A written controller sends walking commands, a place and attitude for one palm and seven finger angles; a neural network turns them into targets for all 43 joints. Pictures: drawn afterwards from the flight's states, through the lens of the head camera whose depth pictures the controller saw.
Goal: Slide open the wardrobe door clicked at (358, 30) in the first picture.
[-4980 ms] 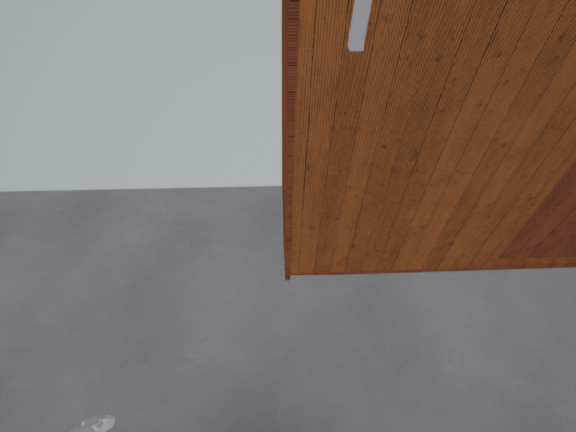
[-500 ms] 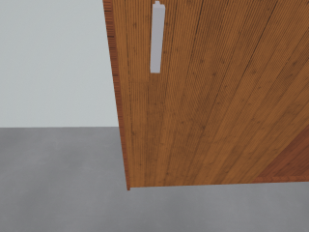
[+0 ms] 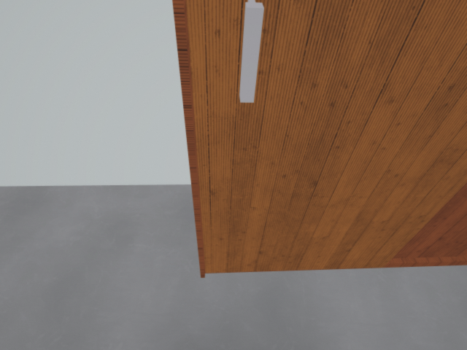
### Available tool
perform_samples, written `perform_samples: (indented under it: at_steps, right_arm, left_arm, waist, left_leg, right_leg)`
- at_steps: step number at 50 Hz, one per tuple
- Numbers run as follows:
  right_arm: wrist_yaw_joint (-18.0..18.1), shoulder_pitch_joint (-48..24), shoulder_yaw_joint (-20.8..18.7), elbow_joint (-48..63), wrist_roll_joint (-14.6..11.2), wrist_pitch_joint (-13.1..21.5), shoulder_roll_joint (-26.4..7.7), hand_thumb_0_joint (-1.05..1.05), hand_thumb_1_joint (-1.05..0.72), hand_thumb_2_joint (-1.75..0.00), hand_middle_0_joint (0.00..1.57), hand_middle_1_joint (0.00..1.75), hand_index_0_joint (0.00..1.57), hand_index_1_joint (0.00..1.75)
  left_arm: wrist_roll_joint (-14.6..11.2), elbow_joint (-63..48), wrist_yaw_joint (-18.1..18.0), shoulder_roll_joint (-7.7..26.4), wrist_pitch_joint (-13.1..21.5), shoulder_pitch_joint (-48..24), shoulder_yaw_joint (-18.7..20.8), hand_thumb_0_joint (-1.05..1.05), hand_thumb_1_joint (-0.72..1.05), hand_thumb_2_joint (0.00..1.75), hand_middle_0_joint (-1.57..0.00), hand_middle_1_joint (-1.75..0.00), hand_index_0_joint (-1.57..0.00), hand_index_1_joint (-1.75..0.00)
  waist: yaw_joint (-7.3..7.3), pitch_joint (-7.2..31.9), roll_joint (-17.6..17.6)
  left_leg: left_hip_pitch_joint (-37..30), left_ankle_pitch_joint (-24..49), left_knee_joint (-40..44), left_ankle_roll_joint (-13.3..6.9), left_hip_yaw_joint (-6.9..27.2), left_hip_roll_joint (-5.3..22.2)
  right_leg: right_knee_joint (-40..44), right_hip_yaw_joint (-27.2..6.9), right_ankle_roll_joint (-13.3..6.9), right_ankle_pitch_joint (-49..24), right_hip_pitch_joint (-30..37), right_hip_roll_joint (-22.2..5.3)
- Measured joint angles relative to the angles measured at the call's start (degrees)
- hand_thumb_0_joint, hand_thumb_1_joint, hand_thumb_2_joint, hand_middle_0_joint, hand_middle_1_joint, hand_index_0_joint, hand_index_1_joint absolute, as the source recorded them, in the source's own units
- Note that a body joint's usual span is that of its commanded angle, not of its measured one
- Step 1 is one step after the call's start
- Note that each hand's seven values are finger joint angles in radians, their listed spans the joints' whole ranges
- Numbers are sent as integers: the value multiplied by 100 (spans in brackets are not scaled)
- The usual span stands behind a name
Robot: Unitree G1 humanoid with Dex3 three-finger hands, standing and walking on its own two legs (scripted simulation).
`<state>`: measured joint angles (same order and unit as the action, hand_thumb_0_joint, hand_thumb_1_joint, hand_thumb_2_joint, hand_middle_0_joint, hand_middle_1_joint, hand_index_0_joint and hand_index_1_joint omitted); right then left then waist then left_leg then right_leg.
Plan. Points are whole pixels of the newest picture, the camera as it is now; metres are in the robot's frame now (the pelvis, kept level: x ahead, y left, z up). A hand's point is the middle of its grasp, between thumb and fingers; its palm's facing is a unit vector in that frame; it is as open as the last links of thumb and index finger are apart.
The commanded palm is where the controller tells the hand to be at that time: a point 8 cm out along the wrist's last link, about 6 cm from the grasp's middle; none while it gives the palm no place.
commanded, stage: look again from close up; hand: left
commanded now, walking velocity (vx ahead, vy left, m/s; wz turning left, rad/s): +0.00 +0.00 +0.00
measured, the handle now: (248, 51) +0.54 +0.02 +0.26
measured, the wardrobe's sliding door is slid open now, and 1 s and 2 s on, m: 0.00 0.00 0.00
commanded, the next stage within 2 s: shuffle to correct the standing spot in 1.58 s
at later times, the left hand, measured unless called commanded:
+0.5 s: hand out of the picture +0.01 +0.21 -0.17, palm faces -0.03 -0.96 -0.27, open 7.4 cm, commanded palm none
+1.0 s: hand out of the picture +0.07 +0.21 -0.16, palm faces -0.05 -0.96 -0.29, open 7.4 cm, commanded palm none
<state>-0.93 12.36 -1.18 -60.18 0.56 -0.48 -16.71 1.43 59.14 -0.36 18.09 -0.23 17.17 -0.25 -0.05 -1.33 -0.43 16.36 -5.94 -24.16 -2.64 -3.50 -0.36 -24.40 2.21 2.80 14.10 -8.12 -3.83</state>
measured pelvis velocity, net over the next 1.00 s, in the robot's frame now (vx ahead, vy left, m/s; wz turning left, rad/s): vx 0.02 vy -0.02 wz -0.01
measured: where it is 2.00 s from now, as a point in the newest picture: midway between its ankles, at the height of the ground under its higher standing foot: outside the picture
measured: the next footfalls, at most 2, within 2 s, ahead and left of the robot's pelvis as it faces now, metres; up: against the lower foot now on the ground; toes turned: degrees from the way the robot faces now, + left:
none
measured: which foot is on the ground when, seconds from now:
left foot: down 0.00-1.00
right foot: down 0.00-1.00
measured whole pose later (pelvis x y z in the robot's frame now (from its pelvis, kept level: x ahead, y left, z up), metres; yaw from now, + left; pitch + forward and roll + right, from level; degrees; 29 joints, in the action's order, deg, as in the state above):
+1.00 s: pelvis +0.02 -0.02 +0.00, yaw -1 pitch -2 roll +0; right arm -0.5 8.7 -0.8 -63.4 0.3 0.4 -16.6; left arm 1.1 61.4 -0.6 16.6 0.8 12.1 -0.5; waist -0.4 -2.3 0.0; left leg 13.3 -6.3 -21.5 -1.0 -3.4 0.9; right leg -21.1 2.1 2.0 14.0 -5.1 -2.5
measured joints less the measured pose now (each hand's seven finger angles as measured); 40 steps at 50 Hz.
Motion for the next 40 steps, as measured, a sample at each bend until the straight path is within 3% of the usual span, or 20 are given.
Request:
perform_samples:
  at_steps: [15,40]
  right_arm:
    - [36,-17,-47,-274,-28,5,150,1,-90,-89,20,30,20,30]
    - [42,-231,-3,-327,-36,73,75,1,-90,-89,20,30,20,30]
  left_arm:
    - [4,273,-42,-265,45,47,-28,0,90,89,-20,-30,-21,-30]
    - [-23,242,-40,-176,108,-293,-17,0,90,89,-20,-30,-21,-30]
  waist:
    - [-8,-41,1]
    - [-21,-88,49]
  left_leg:
    - [-47,84,105,58,15,46]
    - [-207,-21,180,143,13,118]
  right_leg:
    - [58,4,-22,-66,19,52]
    - [215,-11,-65,-7,199,127]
